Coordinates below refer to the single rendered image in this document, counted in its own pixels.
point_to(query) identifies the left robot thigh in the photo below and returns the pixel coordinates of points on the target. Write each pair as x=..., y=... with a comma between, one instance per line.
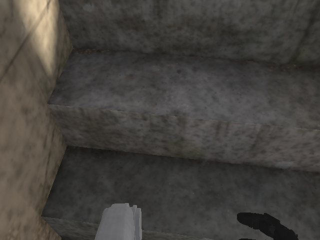
x=120, y=222

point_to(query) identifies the right robot hand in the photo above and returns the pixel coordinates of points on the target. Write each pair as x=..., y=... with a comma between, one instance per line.
x=267, y=224

